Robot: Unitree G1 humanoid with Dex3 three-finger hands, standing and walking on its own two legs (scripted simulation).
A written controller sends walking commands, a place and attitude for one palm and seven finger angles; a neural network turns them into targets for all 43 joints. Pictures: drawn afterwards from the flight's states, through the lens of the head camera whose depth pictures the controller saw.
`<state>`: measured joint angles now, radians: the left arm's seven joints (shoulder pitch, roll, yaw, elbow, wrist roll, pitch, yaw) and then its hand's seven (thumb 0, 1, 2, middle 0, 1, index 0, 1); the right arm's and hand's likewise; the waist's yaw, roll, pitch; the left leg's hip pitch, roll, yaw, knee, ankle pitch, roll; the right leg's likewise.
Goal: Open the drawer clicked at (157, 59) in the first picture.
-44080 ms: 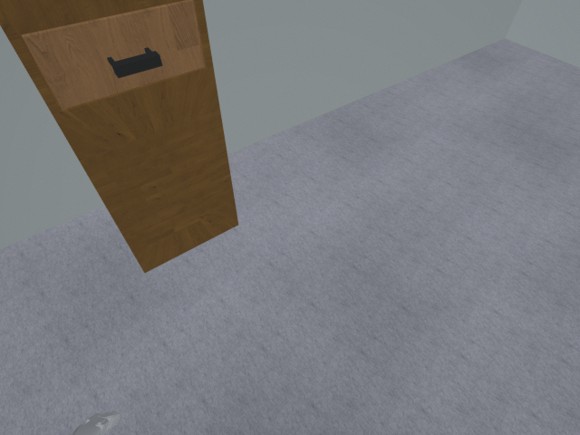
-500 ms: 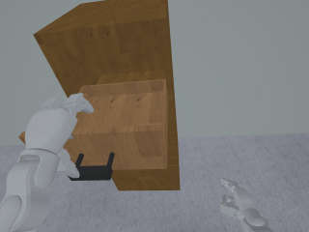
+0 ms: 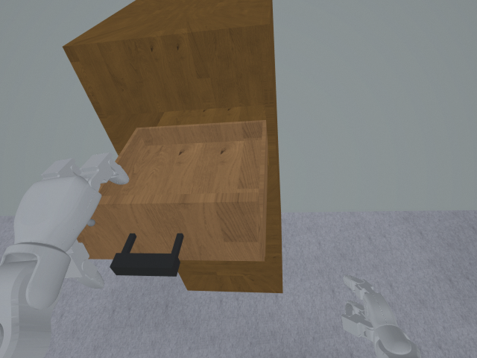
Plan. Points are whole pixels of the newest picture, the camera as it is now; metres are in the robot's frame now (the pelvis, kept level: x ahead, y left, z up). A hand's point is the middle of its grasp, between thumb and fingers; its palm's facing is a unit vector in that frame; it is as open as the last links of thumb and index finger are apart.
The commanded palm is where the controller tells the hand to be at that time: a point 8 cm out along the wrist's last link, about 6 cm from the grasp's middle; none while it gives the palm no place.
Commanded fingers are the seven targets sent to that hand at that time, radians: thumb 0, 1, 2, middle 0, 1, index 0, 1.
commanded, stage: draw the hand back to the body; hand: left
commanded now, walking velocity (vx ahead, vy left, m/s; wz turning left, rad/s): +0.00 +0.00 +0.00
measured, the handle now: (150, 251) +0.26 +0.21 +0.06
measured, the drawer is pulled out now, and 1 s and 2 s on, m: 0.30 0.30 0.30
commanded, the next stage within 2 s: step back with the hand held close in 1.14 s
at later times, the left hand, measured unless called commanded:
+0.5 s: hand (77, 193) +0.22 +0.22 +0.25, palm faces +0.45 -0.83 -0.32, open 12.5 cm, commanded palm +0.16 +0.27 +0.25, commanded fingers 0.00 0.17 0.58 -0.25 -0.77 -0.25 -0.77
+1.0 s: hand (67, 201) +0.22 +0.25 +0.24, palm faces +0.49 -0.79 -0.36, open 8.2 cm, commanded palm +0.16 +0.29 +0.25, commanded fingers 0.00 0.90 0.90 -0.20 -0.30 -0.20 -0.30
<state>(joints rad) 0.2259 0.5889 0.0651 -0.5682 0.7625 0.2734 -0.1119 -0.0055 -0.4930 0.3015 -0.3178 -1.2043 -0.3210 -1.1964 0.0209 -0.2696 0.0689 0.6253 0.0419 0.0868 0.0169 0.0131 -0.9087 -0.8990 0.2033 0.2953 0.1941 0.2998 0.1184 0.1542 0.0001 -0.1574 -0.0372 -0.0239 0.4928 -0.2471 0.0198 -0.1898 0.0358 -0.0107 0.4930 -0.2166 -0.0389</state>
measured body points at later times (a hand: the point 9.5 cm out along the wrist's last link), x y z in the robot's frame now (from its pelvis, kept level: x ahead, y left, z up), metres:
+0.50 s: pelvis +0.02 +0.00 +0.00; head +0.01 -0.01 +0.45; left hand +0.19 +0.27 +0.27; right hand +0.20 -0.21 -0.08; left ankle +0.02 +0.11 -0.74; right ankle +0.04 -0.09 -0.74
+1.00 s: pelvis +0.03 +0.01 +0.00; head +0.02 -0.01 +0.45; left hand +0.19 +0.29 +0.26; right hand +0.24 -0.19 -0.07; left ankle +0.02 +0.11 -0.74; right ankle +0.04 -0.09 -0.74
